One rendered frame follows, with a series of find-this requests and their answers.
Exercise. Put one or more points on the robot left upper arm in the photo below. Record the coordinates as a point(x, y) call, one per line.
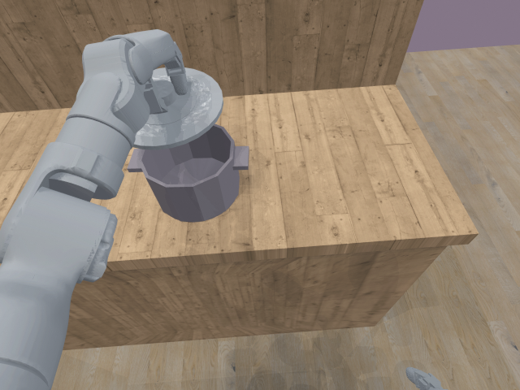
point(59, 241)

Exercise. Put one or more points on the table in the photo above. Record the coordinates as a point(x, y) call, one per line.
point(344, 204)

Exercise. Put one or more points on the lid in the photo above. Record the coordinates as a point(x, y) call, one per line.
point(189, 117)

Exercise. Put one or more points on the robot left hand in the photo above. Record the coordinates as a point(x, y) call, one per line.
point(163, 51)

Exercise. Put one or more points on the pot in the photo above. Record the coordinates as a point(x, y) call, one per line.
point(196, 181)

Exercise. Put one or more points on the left robot forearm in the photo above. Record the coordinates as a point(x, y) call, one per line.
point(88, 156)

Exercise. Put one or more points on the knob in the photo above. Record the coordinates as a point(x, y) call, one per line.
point(166, 91)

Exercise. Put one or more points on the robot right hand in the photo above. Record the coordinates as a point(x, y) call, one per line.
point(422, 380)

